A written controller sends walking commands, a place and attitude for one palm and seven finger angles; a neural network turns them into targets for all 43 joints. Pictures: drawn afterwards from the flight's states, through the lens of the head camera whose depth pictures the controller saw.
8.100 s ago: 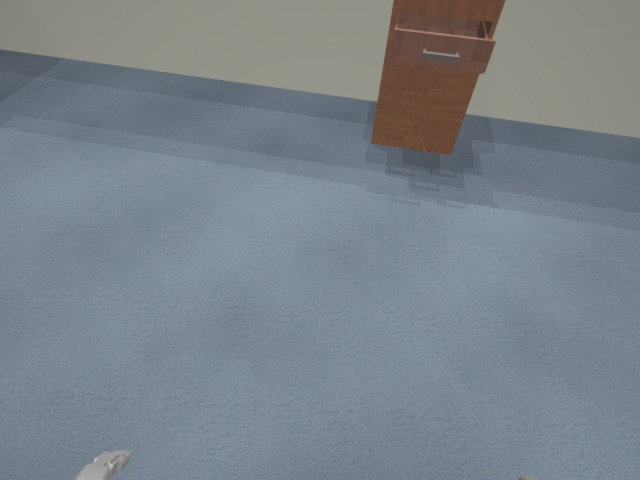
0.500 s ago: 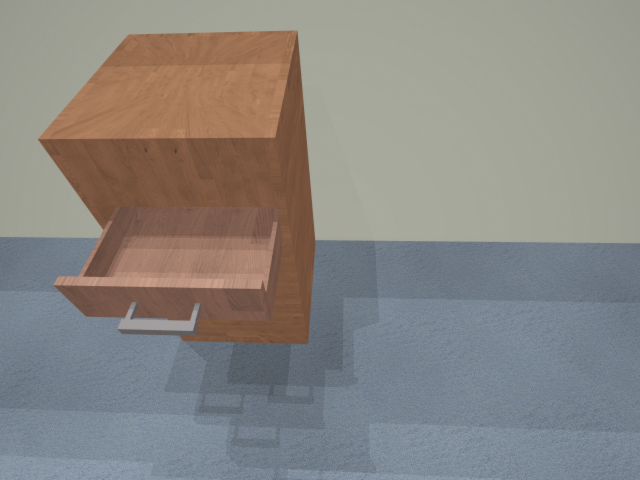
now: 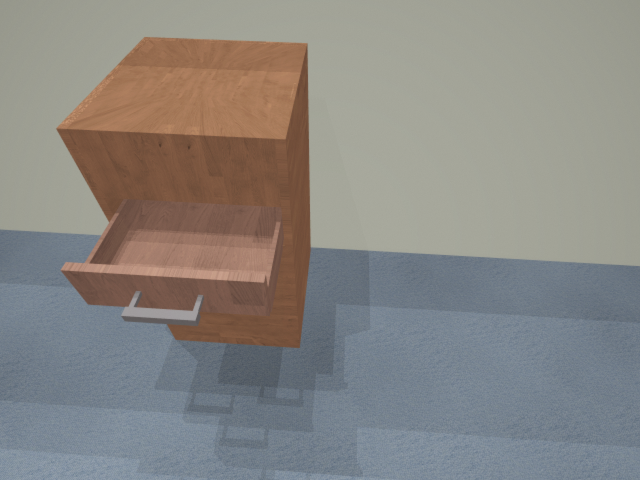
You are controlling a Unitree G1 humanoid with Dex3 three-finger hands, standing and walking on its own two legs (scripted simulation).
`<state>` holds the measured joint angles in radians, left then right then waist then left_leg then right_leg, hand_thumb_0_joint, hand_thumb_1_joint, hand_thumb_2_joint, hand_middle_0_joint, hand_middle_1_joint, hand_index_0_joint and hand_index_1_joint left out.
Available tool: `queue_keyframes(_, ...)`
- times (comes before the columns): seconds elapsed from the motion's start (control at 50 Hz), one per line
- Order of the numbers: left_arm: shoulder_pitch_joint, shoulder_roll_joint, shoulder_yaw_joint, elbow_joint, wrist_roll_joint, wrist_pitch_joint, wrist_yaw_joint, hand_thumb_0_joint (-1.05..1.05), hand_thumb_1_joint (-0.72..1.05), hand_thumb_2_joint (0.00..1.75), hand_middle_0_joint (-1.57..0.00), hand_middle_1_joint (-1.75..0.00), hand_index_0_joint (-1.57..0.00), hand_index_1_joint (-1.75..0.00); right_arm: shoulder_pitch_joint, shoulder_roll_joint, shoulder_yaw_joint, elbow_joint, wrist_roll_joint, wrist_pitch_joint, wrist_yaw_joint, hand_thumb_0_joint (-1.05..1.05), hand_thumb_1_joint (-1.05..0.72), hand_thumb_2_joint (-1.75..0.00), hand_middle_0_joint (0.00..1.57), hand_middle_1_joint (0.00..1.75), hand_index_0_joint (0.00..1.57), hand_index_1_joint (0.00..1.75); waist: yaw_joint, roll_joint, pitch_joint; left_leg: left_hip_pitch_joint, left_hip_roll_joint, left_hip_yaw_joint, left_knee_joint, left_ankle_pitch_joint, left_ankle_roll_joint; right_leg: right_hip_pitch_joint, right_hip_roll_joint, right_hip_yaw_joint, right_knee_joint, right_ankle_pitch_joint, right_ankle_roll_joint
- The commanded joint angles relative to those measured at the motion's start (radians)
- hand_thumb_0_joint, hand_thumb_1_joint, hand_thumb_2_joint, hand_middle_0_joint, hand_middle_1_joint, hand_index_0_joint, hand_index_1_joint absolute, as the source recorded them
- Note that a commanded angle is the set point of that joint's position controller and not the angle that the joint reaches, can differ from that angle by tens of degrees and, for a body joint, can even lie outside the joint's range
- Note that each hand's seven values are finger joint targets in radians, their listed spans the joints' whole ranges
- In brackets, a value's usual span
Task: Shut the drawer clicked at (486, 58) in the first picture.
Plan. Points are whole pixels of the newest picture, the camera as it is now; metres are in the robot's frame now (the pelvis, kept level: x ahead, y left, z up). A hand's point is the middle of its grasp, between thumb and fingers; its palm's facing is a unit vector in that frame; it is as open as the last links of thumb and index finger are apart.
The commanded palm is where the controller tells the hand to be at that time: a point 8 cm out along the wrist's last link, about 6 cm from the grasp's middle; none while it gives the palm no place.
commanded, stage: come to a stop and stand still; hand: left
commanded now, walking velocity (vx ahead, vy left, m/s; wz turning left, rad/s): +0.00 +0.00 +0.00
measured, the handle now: (165, 307) +0.44 +0.33 -0.17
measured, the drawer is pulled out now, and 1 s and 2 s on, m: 0.20 0.20 0.20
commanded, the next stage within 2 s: look again from close up in 0.80 s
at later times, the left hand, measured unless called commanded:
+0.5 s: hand out of the picture -0.01 +0.19 -0.18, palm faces +0.04 -0.99 -0.16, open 7.3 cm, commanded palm none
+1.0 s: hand out of the picture +0.02 +0.22 -0.18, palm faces +0.00 -0.98 -0.18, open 7.3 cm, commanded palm none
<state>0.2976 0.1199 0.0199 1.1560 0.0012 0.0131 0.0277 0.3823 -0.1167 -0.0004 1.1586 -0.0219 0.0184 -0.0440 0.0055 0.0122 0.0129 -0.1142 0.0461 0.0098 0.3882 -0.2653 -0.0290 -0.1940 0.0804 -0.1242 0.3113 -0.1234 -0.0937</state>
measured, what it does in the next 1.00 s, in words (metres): shifts its weight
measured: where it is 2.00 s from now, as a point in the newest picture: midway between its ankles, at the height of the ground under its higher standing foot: outside the picture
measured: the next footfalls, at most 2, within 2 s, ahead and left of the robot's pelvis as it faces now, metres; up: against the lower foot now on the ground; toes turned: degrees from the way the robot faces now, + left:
none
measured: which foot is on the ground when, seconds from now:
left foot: down 0.00-1.00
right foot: down 0.00-1.00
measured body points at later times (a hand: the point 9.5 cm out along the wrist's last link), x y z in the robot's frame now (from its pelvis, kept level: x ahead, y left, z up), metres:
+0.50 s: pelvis +0.02 +0.04 +0.00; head +0.02 +0.04 +0.45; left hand -0.01 +0.24 -0.16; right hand -0.03 -0.15 -0.17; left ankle -0.04 +0.14 -0.74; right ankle +0.04 -0.05 -0.74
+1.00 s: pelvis +0.03 +0.05 -0.01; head +0.05 +0.05 +0.44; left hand +0.02 +0.27 -0.17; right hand +0.01 -0.17 -0.16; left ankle -0.04 +0.14 -0.74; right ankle +0.04 -0.05 -0.74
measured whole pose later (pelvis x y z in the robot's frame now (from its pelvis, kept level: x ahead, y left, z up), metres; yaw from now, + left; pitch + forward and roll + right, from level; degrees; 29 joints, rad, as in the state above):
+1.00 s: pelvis +0.03 +0.05 -0.01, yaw +0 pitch +1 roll +0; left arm 0.30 0.15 -0.01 1.10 0.01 -0.02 0.03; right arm 0.33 -0.14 0.00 1.08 -0.02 -0.02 -0.05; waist -0.01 0.00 0.03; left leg -0.12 -0.03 0.03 0.45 -0.34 0.04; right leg -0.26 0.00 -0.09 0.49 -0.25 -0.04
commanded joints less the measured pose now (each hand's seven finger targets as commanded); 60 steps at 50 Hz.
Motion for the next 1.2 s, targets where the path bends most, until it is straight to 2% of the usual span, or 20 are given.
queue_keyframes(0.0, 0.042, 0.096, 0.019, -0.03, 0.0, -0.022, 0.011, 0.0, 0.9, 0.9, -0.2, -0.3, -0.2, -0.3, 0.112, -0.051, -0.005, -0.01, 0.004, -0.013, -0.005, 0.0, -0.9, -0.9, 0.2, 0.3, 0.2, 0.3, -0.005, -0.013, 0.092, -0.127, 0.028, -0.027, -0.067, -0.036, 0.049, 0.008, -0.199, 0.229, -0.126, -0.258, 0.084)
queue_keyframes(0.08, 0.053, 0.083, 0.014, -0.023, 0.001, -0.023, 0.011, 0.0, 0.9, 0.9, -0.2, -0.3, -0.2, -0.3, 0.124, -0.045, -0.002, -0.007, 0.005, -0.018, -0.005, 0.0, -0.9, -0.9, 0.2, 0.3, 0.2, 0.3, -0.002, -0.001, 0.11, -0.148, 0.037, -0.044, -0.091, -0.051, 0.051, 0.0, -0.188, 0.21, -0.088, -0.23, 0.063)
queue_keyframes(0.16, 0.071, 0.071, 0.008, -0.017, 0.0, -0.026, 0.011, 0.0, 0.9, 0.9, -0.2, -0.3, -0.2, -0.3, 0.12, -0.042, -0.001, -0.009, 0.006, -0.027, -0.006, 0.0, -0.9, -0.9, 0.2, 0.3, 0.2, 0.3, 0.002, 0.024, 0.092, -0.151, 0.043, -0.056, -0.107, -0.038, 0.058, 0.02, -0.187, 0.201, -0.054, -0.167, 0.058)
queue_keyframes(0.28, 0.081, 0.057, 0.0, -0.009, 0.001, -0.032, 0.013, 0.0, 0.9, 0.9, -0.2, -0.3, -0.2, -0.3, 0.113, -0.048, 0.001, -0.008, 0.011, -0.038, -0.009, 0.0, -0.9, -0.9, 0.2, 0.3, 0.2, 0.3, 0.004, 0.015, 0.081, -0.137, 0.065, -0.071, -0.12, 0.007, 0.061, 0.039, -0.18, 0.175, -0.001, -0.047, 0.053)
queue_keyframes(0.4, 0.091, 0.05, -0.007, -0.003, 0.004, -0.032, 0.015, 0.0, 0.9, 0.9, -0.2, -0.3, -0.2, -0.3, 0.098, -0.049, 0.004, -0.007, 0.014, -0.045, -0.012, 0.0, -0.9, -0.9, 0.2, 0.3, 0.2, 0.3, 0.004, 0.007, 0.103, -0.121, 0.074, -0.075, -0.128, 0.067, 0.065, 0.031, -0.182, 0.158, 0.026, 0.022, 0.056)
queue_keyframes(0.48, 0.092, 0.052, -0.008, -0.002, 0.003, -0.036, 0.018, 0.0, 0.9, 0.9, -0.2, -0.3, -0.2, -0.3, 0.09, -0.054, 0.004, -0.007, 0.015, -0.049, -0.013, 0.0, -0.9, -0.9, 0.2, 0.3, 0.2, 0.3, 0.0, -0.009, 0.072, -0.077, 0.077, -0.068, -0.113, 0.152, 0.065, 0.045, -0.185, 0.155, 0.038, 0.077, 0.055)
queue_keyframes(0.5, 0.09, 0.052, -0.009, -0.004, 0.004, -0.036, 0.018, 0.0, 0.9, 0.9, -0.2, -0.3, -0.2, -0.3, 0.089, -0.055, 0.004, -0.007, 0.015, -0.051, -0.014, 0.0, -0.9, -0.9, 0.2, 0.3, 0.2, 0.3, -0.001, 0.004, 0.067, -0.07, 0.077, -0.066, -0.109, 0.178, 0.064, 0.048, -0.186, 0.155, 0.043, 0.096, 0.055)
queue_keyframes(0.6, 0.088, 0.057, -0.01, -0.003, 0.004, -0.035, 0.02, 0.0, 0.9, 0.9, -0.2, -0.3, -0.2, -0.3, 0.074, -0.061, 0.005, -0.007, 0.015, -0.05, -0.015, 0.0, -0.9, -0.9, 0.2, 0.3, 0.2, 0.3, -0.003, -0.003, 0.082, -0.057, 0.076, -0.065, -0.107, 0.204, 0.063, 0.042, -0.186, 0.155, 0.048, 0.105, 0.056)
queue_keyframes(0.76, 0.083, 0.068, -0.009, -0.006, 0.003, -0.036, 0.02, 0.0, 0.9, 0.9, -0.2, -0.3, -0.2, -0.3, 0.06, -0.073, 0.004, -0.008, 0.015, -0.052, -0.017, 0.0, -0.9, -0.9, 0.2, 0.3, 0.2, 0.3, -0.005, 0.005, 0.062, -0.03, 0.073, -0.063, -0.099, 0.263, 0.062, 0.062, -0.19, 0.153, 0.055, 0.145, 0.054)
queue_keyframes(0.86, 0.075, 0.078, -0.007, -0.007, 0.003, -0.037, 0.019, 0.0, 0.9, 0.9, -0.2, -0.3, -0.2, -0.3, 0.051, -0.086, 0.003, -0.01, 0.015, -0.053, -0.018, 0.0, -0.9, -0.9, 0.2, 0.3, 0.2, 0.3, -0.003, 0.001, 0.064, -0.027, 0.073, -0.062, -0.1, 0.27, 0.061, 0.072, -0.192, 0.151, 0.053, 0.147, 0.054)
queue_keyframes(0.88, 0.043, 0.234, -0.024, -0.103, 0.005, -0.048, 0.015, 0.0, 0.9, 0.9, -0.2, -0.3, -0.2, -0.3, -0.057, -0.18, -0.012, -0.143, 0.017, -0.032, 0.002, 0.0, -0.9, -0.9, 0.2, 0.3, 0.2, 0.3, -0.018, -0.086, 0.151, -0.076, 0.019, -0.081, -0.102, 0.186, 0.053, -0.029, -0.13, 0.141, 0.102, -0.04, 0.046)
queue_keyframes(0.9, 0.052, 0.155, -0.004, -0.104, 0.01, -0.045, 0.016, 0.0, 0.9, 0.9, -0.2, -0.3, -0.2, -0.3, -0.025, -0.175, -0.025, -0.159, -0.003, -0.056, -0.005, 0.0, -0.9, -0.9, 0.2, 0.3, 0.2, 0.3, -0.003, 0.009, 0.059, -0.137, 0.052, -0.085, -0.025, 0.109, 0.073, -0.015, -0.175, 0.147, 0.155, -0.094, 0.046)
queue_keyframes(0.92, 0.047, 0.156, 0.004, -0.105, 0.015, -0.048, 0.013, 0.0, 0.9, 0.9, -0.2, -0.3, -0.2, -0.3, -0.028, -0.162, -0.031, -0.148, -0.005, -0.064, -0.012, 0.0, -0.9, -0.9, 0.2, 0.3, 0.2, 0.3, -0.011, 0.066, -0.018, -0.108, 0.044, -0.086, 0.005, 0.184, 0.085, 0.008, -0.18, 0.158, 0.174, 0.016, 0.025)
queue_keyframes(0.94, 0.07, 0.13, -0.012, -0.108, 0.014, -0.051, 0.015, 0.0, 0.9, 0.9, -0.2, -0.3, -0.2, -0.3, -0.011, -0.126, -0.021, -0.14, 0.003, -0.065, -0.013, 0.0, -0.9, -0.9, 0.2, 0.3, 0.2, 0.3, -0.007, 0.06, -0.063, -0.086, 0.044, -0.078, 0.026, 0.178, 0.086, 0.037, -0.188, 0.167, 0.153, 0.045, 0.022)
queue_keyframes(0.98, 0.088, 0.117, -0.018, -0.115, 0.013, -0.052, 0.02, 0.0, 0.9, 0.9, -0.2, -0.3, -0.2, -0.3, 0.021, -0.105, -0.009, -0.143, 0.005, -0.059, -0.008, 0.0, -0.9, -0.9, 0.2, 0.3, 0.2, 0.3, -0.016, -0.009, -0.084, -0.096, 0.029, -0.06, 0.071, 0.165, 0.08, 0.071, -0.198, 0.19, 0.148, 0.142, 0.018)
queue_keyframes(1.0, 0.082, 0.124, -0.014, -0.113, 0.01, -0.053, 0.023, 0.0, 0.9, 0.9, -0.2, -0.3, -0.2, -0.3, 0.017, -0.108, -0.012, -0.138, 0.008, -0.055, -0.006, 0.0, -0.9, -0.9, 0.2, 0.3, 0.2, 0.3, -0.018, -0.044, -0.058, -0.11, 0.025, -0.056, 0.07, 0.145, 0.077, 0.071, -0.208, 0.187, 0.147, 0.183, 0.017)
queue_keyframes(1.04, 0.069, 0.14, -0.009, -0.12, 0.008, -0.054, 0.024, 0.0, 0.9, 0.9, -0.2, -0.3, -0.2, -0.3, 0.008, -0.125, -0.017, -0.141, 0.011, -0.049, -0.006, 0.0, -0.9, -0.9, 0.2, 0.3, 0.2, 0.3, -0.02, -0.052, -0.003, -0.126, 0.026, -0.056, 0.06, 0.134, 0.075, 0.049, -0.217, 0.188, 0.145, 0.237, 0.016)
queue_keyframes(1.08, 0.067, 0.139, -0.012, -0.132, 0.008, -0.052, 0.026, 0.0, 0.9, 0.9, -0.2, -0.3, -0.2, -0.3, 0.01, -0.128, -0.014, -0.136, 0.008, -0.046, -0.004, 0.0, -0.9, -0.9, 0.2, 0.3, 0.2, 0.3, -0.019, -0.025, -0.003, -0.104, 0.036, -0.05, 0.062, 0.236, 0.076, 0.061, -0.206, 0.179, 0.17, 0.328, 0.018)
queue_keyframes(1.14, 0.064, 0.144, -0.009, -0.134, 0.004, -0.048, 0.028, 0.0, 0.9, 0.9, -0.2, -0.3, -0.2, -0.3, -0.004, -0.136, -0.016, -0.133, 0.01, -0.04, -0.005, 0.0, -0.9, -0.9, 0.2, 0.3, 0.2, 0.3, -0.016, -0.025, 0.026, -0.103, 0.044, -0.049, 0.05, 0.237, 0.071, 0.053, -0.209, 0.171, 0.164, 0.319, 0.025)
queue_keyframes(1.18, 0.057, 0.141, -0.012, -0.143, 0.005, -0.042, 0.028, 0.0, 0.9, 0.9, -0.2, -0.3, -0.2, -0.3, -0.008, -0.138, -0.012, -0.129, 0.007, -0.039, -0.003, 0.0, -0.9, -0.9, 0.2, 0.3, 0.2, 0.3, -0.012, 0.011, 0.018, -0.087, 0.05, -0.049, 0.037, 0.276, 0.072, 0.058, -0.198, 0.164, 0.16, 0.273, 0.03)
